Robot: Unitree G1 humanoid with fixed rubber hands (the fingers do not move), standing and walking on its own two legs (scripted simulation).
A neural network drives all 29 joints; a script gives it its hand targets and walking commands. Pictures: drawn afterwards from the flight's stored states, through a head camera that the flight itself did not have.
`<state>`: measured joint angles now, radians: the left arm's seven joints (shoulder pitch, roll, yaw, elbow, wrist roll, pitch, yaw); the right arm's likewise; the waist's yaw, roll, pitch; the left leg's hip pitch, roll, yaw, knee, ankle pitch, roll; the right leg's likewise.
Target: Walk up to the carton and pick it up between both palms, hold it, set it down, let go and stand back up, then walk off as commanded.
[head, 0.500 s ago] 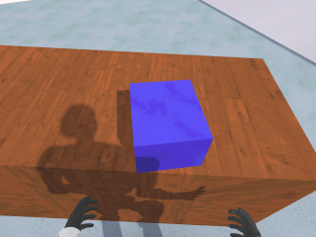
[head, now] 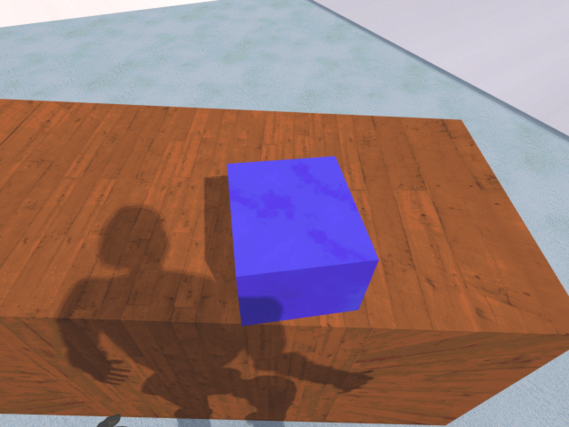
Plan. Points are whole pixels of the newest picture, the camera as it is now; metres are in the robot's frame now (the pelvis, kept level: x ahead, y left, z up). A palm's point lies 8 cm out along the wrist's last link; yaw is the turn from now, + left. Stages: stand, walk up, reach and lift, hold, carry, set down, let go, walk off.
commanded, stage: stand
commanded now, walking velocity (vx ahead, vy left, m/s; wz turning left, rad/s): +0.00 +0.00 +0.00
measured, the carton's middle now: (291, 235) +0.43 +0.01 -0.02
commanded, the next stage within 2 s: none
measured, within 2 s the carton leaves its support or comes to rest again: neither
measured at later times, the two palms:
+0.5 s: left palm out of the picture +0.03 +0.28 -0.12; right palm out of the picture +0.04 -0.28 -0.11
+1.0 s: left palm out of the picture +0.00 +0.28 -0.12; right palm out of the picture +0.01 -0.29 -0.12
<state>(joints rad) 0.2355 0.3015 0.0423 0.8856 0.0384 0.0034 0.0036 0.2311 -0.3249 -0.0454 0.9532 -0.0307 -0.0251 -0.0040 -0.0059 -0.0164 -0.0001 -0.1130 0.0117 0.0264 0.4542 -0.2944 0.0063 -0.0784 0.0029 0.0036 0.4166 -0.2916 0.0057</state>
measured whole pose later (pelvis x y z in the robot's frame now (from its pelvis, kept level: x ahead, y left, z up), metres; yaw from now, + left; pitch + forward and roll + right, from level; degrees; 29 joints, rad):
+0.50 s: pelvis -0.02 +0.00 +0.01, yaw +1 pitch -4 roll +0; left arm 0.18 0.30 0.01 1.11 0.02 -0.01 0.00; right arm 0.18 -0.32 0.00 1.10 -0.02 -0.02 -0.01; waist -0.01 0.00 0.02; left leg -0.08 0.00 0.02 0.36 -0.22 0.01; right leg -0.04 -0.01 -0.01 0.33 -0.22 0.01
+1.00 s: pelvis -0.04 +0.00 +0.01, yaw +1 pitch -4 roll +0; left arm 0.17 0.31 0.00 1.14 0.02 -0.01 0.00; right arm 0.17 -0.33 -0.01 1.15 -0.01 -0.01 0.00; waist -0.01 0.00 0.04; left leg -0.10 0.00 0.00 0.34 -0.17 0.01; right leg -0.06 -0.01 -0.02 0.31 -0.19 0.01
